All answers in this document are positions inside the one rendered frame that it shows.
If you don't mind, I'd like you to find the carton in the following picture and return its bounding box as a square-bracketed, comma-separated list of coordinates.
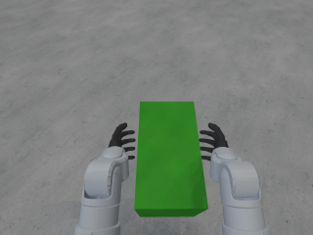
[134, 101, 208, 217]

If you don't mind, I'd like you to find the right robot forearm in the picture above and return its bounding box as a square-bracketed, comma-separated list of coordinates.
[209, 147, 271, 235]

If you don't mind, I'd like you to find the left robot hand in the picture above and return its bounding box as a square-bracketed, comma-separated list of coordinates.
[108, 122, 136, 160]

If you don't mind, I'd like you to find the right robot hand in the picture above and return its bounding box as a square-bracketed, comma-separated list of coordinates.
[199, 122, 229, 161]

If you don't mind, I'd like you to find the left robot forearm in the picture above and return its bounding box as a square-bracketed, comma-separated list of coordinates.
[73, 146, 129, 235]

